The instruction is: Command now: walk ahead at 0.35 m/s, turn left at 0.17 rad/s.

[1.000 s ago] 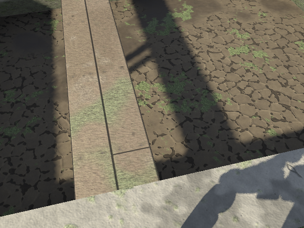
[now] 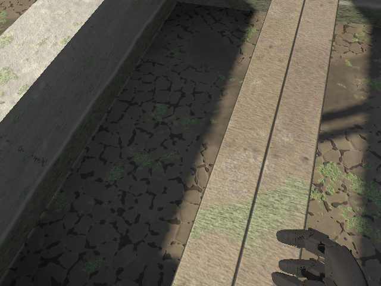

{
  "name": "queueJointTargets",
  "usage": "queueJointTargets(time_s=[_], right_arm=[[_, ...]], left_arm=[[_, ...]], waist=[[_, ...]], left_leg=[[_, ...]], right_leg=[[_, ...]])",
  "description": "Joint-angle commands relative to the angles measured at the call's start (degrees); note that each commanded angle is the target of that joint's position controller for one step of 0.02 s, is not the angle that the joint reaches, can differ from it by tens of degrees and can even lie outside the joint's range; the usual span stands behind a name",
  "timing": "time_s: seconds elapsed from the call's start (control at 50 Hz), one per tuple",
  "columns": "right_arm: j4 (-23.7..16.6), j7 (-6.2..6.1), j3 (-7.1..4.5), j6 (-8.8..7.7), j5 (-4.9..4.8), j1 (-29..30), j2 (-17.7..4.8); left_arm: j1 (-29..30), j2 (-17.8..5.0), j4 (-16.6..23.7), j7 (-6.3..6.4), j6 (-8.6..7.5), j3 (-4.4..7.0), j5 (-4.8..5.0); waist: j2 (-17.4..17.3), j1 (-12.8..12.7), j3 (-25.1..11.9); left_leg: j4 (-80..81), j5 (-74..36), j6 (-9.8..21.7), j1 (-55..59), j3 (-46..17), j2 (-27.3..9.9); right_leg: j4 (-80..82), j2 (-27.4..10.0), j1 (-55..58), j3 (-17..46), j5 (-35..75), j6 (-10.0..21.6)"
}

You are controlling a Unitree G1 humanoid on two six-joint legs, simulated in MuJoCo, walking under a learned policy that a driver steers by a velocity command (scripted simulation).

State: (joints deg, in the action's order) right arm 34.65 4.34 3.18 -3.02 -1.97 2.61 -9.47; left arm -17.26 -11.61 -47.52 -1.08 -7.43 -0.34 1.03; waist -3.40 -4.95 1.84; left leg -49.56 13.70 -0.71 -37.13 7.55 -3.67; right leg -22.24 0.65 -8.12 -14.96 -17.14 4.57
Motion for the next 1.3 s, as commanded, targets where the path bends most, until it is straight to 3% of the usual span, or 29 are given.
queueJointTargets(time_s=[0.02, 0.1, 0.12, 0.14, 0.16, 0.2, 0.24, 0.28, 0.36, 0.4, 0.46, 0.52, 0.54, 0.56, 0.58, 0.64, 0.7, 0.82, 0.9, 0.92, 0.94, 0.96, 1.06, 1.12, 1.18, 1.22, 1.24, 1.26, 1.3], right_arm=[[-4.24, 0.22, -1.12, -1.20, 1.14, 5.60, -1.84], [2.09, 1.31, -3.71, -1.56, 2.92, -8.27, -5.04], [3.52, 0.82, -5.43, -2.50, 2.02, -14.74, -7.52], [2.25, 0.80, -6.45, -2.92, -0.58, -15.81, -9.90], [2.24, 1.89, -6.63, -2.87, -2.67, -17.21, -9.31], [1.81, 1.00, -7.48, -5.54, -0.44, -12.89, -7.52], [3.59, -0.10, -7.58, -6.59, -3.16, -10.38, -3.94], [5.27, -1.10, -6.99, -7.18, -4.79, -12.43, -2.48], [5.48, -0.06, -7.05, -7.80, -3.56, -9.79, -5.30], [7.69, 0.16, -7.72, -9.48, -3.54, -13.09, -6.31], [9.22, 0.84, -8.12, -9.73, -1.08, -12.74, -6.69], [8.34, -0.26, -7.65, -8.76, 3.88, -12.99, -7.37], [6.55, -0.31, -7.35, -7.29, 0.92, -15.69, -6.15], [6.93, 0.00, -8.79, -6.38, -4.60, -17.42, -9.41], [8.82, -0.95, -9.03, -5.54, -5.50, -19.50, -11.58], [9.80, -2.03, -6.26, -4.64, -0.61, -12.38, -4.84], [5.66, -0.37, -4.29, -4.44, 1.07, -7.39, 0.18], [-0.72, -0.36, -3.88, -6.23, 2.46, 2.50, 0.35], [4.14, -0.68, -4.88, -6.38, 1.24, -11.97, -2.86], [5.74, -1.44, -4.97, -6.51, 1.08, -19.92, -4.01], [3.23, -2.49, -5.20, -6.35, -1.07, -15.65, -9.42], [3.13, -0.81, -5.68, -5.23, -1.61, -14.96, -5.33], [3.30, -3.82, -2.72, -6.11, -0.83, -2.46, 3.98], [4.19, -6.47, -2.88, -5.11, -0.70, -2.60, 0.51], [6.89, -5.63, -4.76, -4.16, -0.03, -7.73, -3.29], [7.09, -6.43, -4.44, -4.32, 1.32, -7.09, -0.43], [6.73, -6.30, -2.95, -3.95, 1.97, -6.80, 5.20], [5.56, -4.33, -4.86, -3.30, 0.05, -5.39, 2.15], [9.23, -5.08, -6.14, -2.91, -2.29, -9.72, -0.52]], left_arm=[[-3.83, -5.93, 0.07, -0.47, -0.56, 1.29, -0.45], [-3.55, -4.54, -0.65, -0.62, -0.42, 0.39, -0.38], [-0.71, -5.49, 1.73, -0.11, -0.56, 0.33, -0.01], [-2.79, -8.78, 2.35, -0.38, -0.21, 1.50, 3.41], [-1.88, -13.85, 1.69, -1.27, 0.28, 3.25, 4.70], [0.72, -8.15, -0.11, -1.71, 1.19, 2.12, 2.13], [1.33, -0.34, -2.21, -2.05, 1.69, 0.04, 0.03], [4.93, -1.76, -0.77, -2.52, 1.50, 0.54, -0.33], [16.73, -2.11, 4.77, -5.15, -0.67, 0.27, 1.40], [13.06, -2.82, 2.94, -4.83, -0.90, 0.47, 1.00], [13.75, -4.28, 3.21, -4.43, 0.09, 0.25, -1.34], [-4.49, -10.01, -1.54, -4.02, 0.51, 2.85, -2.10], [-5.21, -14.28, -0.36, -3.33, -0.28, 3.63, -0.05], [-6.55, -10.64, 0.77, -4.84, 0.22, 3.08, 3.32], [-2.77, -9.43, 1.03, -4.83, 0.53, 3.21, 4.02], [4.48, -5.78, 1.55, -2.08, -1.91, 2.98, 3.14], [10.55, -3.22, 2.26, -1.43, -0.89, 2.28, 3.75], [4.35, -6.92, -0.92, -3.10, 1.06, 3.78, -0.77], [8.85, -7.58, 1.36, -2.19, 0.74, 4.92, -2.16], [10.43, -4.16, 2.84, -0.64, 1.22, 3.87, -1.20], [6.29, 1.36, 3.20, 0.53, 1.13, 4.03, 1.98], [-2.25, -5.03, 0.15, 0.91, 1.08, 5.45, 3.95], [8.24, 1.64, 1.63, 0.58, 3.81, 2.05, 1.23], [11.34, 5.32, 2.63, 0.20, 4.18, 0.46, 1.12], [8.40, 2.47, 3.69, -1.45, 3.38, 1.59, 1.07], [3.90, 2.80, 0.56, -2.05, 2.38, 2.07, 1.23], [3.31, 0.73, 0.49, -0.87, 1.75, 2.19, -0.72], [5.39, -0.54, 3.06, -0.49, 1.39, 1.67, -1.41], [10.08, 1.86, 3.36, -0.80, 2.30, 0.61, -0.40]], waist=[[8.12, 0.71, -1.93], [3.37, 8.08, -4.76], [-1.79, 12.26, -11.07], [-7.64, 10.88, -15.74], [-7.43, 12.46, -16.01], [-1.32, 9.48, -9.76], [4.63, 4.67, -4.06], [1.26, 3.91, -1.46], [-1.90, 5.01, -1.87], [-2.94, 5.51, -1.03], [-1.52, 4.90, 4.64], [6.17, -3.08, -6.76], [19.81, 0.24, -12.46], [26.68, -1.71, -16.64], [22.91, 0.49, -17.52], [2.69, 4.53, -6.97], [3.21, 8.81, -7.23], [4.78, 5.47, -6.96], [2.19, 13.84, -10.18], [0.86, 17.42, -19.19], [-6.60, 9.80, -23.84], [-6.99, 10.28, -22.26], [2.72, 3.95, -9.76], [-0.34, 5.56, -11.07], [-7.60, 6.55, -11.63], [-0.77, 3.88, -10.55], [5.28, 6.12, -14.69], [10.84, 5.19, -10.31], [12.06, 6.93, -8.27]], left_leg=[[8.35, 2.10, 2.60, 2.10, 3.85, 3.62], [22.04, 0.79, 6.70, 24.32, 2.36, 3.83], [25.37, 8.11, 6.25, 39.99, -7.80, -4.42], [33.93, 24.27, 7.22, 57.32, -36.84, -19.27], [37.20, 28.23, 8.90, 62.32, -45.05, -19.89], [31.67, 2.20, 9.54, 53.82, -31.34, -16.28], [33.81, -0.09, 9.10, 35.34, -19.26, -11.57], [37.78, 0.64, 8.94, 27.19, -15.15, -10.08], [41.87, 2.88, 7.18, 9.84, 0.88, -0.37], [45.29, 10.28, 8.36, 8.92, -2.07, -2.92], [39.09, 2.92, 8.38, 20.08, -4.23, -5.37], [6.56, -14.11, 5.42, 23.18, 0.43, -1.50], [-15.50, 19.74, 3.43, 6.46, 5.80, 4.65], [-27.87, 22.46, 2.46, -18.99, 0.57, 8.00], [-37.63, 14.50, 1.21, -23.66, -3.44, 2.19], [-39.78, 4.07, -3.88, -11.55, -2.83, -4.78], [-30.78, -0.78, -2.01, -1.87, 1.27, -3.52], [-2.27, 6.78, -0.14, 4.04, 7.91, 3.93], [26.42, -9.40, 2.48, 18.80, 5.08, 6.74], [27.28, -19.71, 2.00, 35.32, -4.98, -4.23], [25.75, -42.46, -1.43, 49.02, -33.43, -22.56], [26.02, -58.37, 5.80, 57.25, -39.37, -24.59], [27.58, -28.25, 8.70, 19.33, -9.99, -8.13], [27.47, -35.25, 8.57, 15.29, 2.28, -0.88], [23.76, -17.42, 10.97, 20.93, -2.57, -5.31], [14.63, -1.78, 6.87, 17.19, -2.88, -1.50], [2.75, 11.89, 4.22, 11.03, -0.43, 2.04], [0.20, 16.36, 3.60, -2.94, -1.02, 2.88], [-9.01, 12.94, 0.33, -2.48, -2.07, -0.50]], right_leg=[[6.74, -13.63, 6.95, 12.36, 15.89, 4.08], [-11.00, -12.14, -0.20, 7.19, 16.06, 3.96], [-27.87, -7.09, -12.11, 1.82, 3.47, 2.91], [-49.53, 2.50, -38.24, -3.01, -22.46, 0.58], [-57.56, -0.59, -53.66, 4.94, -16.23, 0.69], [-68.11, -5.61, -56.29, 5.76, -4.66, -3.02], [-61.81, -10.13, -48.23, 7.45, 1.60, -5.33], [-53.95, -11.48, -44.61, 7.90, 4.81, -6.22], [-25.72, -6.89, -21.09, 1.85, 16.62, -3.88], [-24.70, -5.44, -12.03, 1.71, 16.46, -0.37], [-16.93, -4.85, -18.24, 3.10, 6.58, 2.45], [-9.42, -2.01, 0.08, 4.17, -2.19, 1.98], [-1.16, -19.91, 14.70, 26.47, -16.88, -0.05], [10.15, -27.00, 29.02, 52.69, -24.72, 2.32], [9.33, -26.27, 28.67, 53.07, -22.09, 1.80], [3.08, -19.29, -2.39, 28.12, 2.38, 3.96], [5.42, -11.31, -18.19, 15.26, 1.78, 5.50], [-1.03, -9.82, -8.11, 9.47, 30.53, 5.53], [-20.65, -8.27, 0.16, 9.13, 40.45, 0.77], [-32.95, -7.55, -6.50, 8.17, 17.26, -3.07], [-48.96, 1.39, -23.28, 8.22, -27.29, -3.63], [-60.37, 1.44, -42.02, 9.98, -20.64, -3.05], [-55.43, -8.49, -29.30, 7.31, -5.35, -7.02], [-28.84, -0.46, -14.53, -2.58, -6.48, -7.06], [-17.49, 0.09, -11.45, -1.44, -8.50, -4.74], [-3.28, 0.31, -1.86, 1.36, 1.13, -5.66], [-2.51, -12.16, 4.91, 15.59, 12.80, -8.03], [5.30, -24.30, 4.88, 32.24, 18.59, -7.17], [5.64, -23.05, 0.75, 31.72, 15.86, -4.04]])
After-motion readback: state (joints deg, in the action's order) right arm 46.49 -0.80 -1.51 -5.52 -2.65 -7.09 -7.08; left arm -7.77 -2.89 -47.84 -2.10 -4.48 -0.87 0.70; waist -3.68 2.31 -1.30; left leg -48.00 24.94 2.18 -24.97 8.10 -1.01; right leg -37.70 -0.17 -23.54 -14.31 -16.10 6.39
